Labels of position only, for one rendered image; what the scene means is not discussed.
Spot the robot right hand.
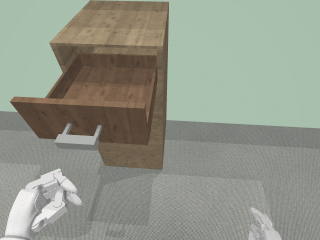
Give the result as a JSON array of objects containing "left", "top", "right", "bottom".
[{"left": 248, "top": 207, "right": 282, "bottom": 240}]

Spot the drawer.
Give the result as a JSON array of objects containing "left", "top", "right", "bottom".
[{"left": 10, "top": 52, "right": 158, "bottom": 145}]

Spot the handle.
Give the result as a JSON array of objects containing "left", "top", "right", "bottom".
[{"left": 54, "top": 123, "right": 103, "bottom": 151}]

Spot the robot left hand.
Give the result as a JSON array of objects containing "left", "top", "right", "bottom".
[{"left": 5, "top": 168, "right": 83, "bottom": 240}]

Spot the cabinet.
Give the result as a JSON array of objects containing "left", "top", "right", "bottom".
[{"left": 49, "top": 0, "right": 169, "bottom": 170}]

